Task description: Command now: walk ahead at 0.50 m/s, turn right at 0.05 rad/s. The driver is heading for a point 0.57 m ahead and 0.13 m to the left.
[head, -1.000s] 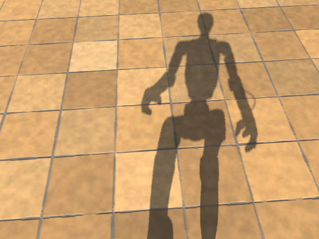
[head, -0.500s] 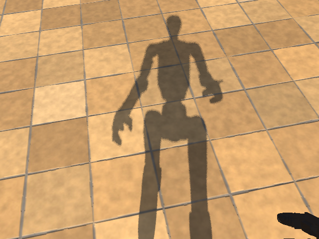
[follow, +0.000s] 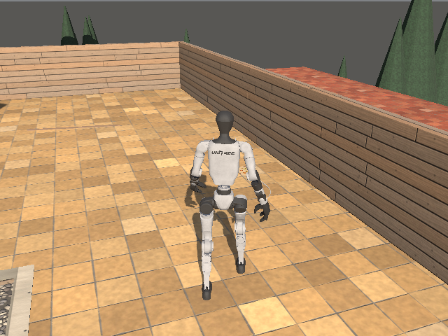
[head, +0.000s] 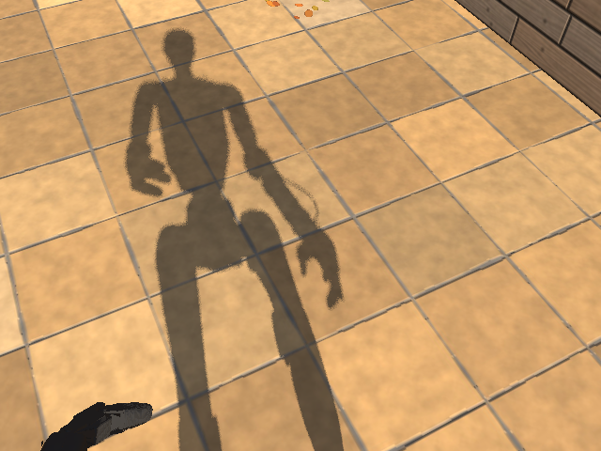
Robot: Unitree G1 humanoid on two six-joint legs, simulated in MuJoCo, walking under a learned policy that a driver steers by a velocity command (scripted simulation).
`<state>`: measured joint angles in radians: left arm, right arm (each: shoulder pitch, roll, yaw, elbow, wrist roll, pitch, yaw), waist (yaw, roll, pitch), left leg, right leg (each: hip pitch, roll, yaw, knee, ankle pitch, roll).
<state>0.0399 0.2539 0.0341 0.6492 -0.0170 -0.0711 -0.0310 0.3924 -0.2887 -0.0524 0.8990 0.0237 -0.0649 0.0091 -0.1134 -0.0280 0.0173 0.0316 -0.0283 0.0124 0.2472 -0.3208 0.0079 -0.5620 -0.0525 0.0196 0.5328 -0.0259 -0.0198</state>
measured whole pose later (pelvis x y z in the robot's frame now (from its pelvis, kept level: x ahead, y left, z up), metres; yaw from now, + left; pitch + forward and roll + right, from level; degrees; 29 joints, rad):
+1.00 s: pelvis +0.51 +0.03 +0.00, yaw +10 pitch +2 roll +2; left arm 0.12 0.27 0.04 0.78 0.01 -0.07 0.00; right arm 0.24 -0.27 -0.04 0.83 0.00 -0.03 0.00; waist -0.05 -0.04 0.02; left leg -0.13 -0.11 -0.04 0.36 -0.25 0.07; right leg -0.51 -0.05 0.05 0.56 -0.02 0.02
